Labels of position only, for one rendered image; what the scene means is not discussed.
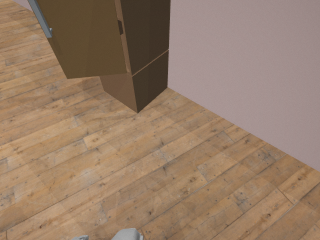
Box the left robot thigh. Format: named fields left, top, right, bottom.
left=111, top=228, right=144, bottom=240

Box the handle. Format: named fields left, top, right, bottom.
left=28, top=0, right=53, bottom=38

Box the cupboard door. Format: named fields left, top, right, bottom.
left=28, top=0, right=127, bottom=79

